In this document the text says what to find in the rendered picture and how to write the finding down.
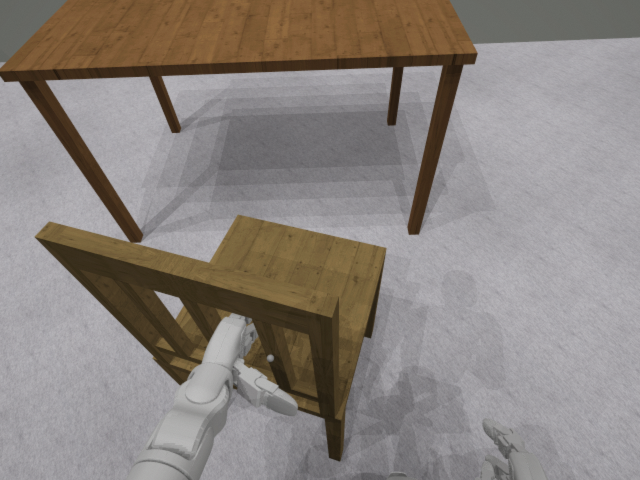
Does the table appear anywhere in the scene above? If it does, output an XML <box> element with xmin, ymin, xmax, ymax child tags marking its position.
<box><xmin>0</xmin><ymin>0</ymin><xmax>478</xmax><ymax>243</ymax></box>

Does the robot left hand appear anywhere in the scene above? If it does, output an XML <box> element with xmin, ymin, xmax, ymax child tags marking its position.
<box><xmin>202</xmin><ymin>313</ymin><xmax>298</xmax><ymax>416</ymax></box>

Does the robot right hand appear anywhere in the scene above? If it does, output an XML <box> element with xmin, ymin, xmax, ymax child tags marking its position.
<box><xmin>475</xmin><ymin>418</ymin><xmax>548</xmax><ymax>480</ymax></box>

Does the chair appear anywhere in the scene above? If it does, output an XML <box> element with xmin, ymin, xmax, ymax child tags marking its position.
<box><xmin>35</xmin><ymin>215</ymin><xmax>387</xmax><ymax>462</ymax></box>

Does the robot left forearm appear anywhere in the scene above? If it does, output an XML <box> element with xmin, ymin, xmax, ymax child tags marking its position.
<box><xmin>126</xmin><ymin>363</ymin><xmax>233</xmax><ymax>480</ymax></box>

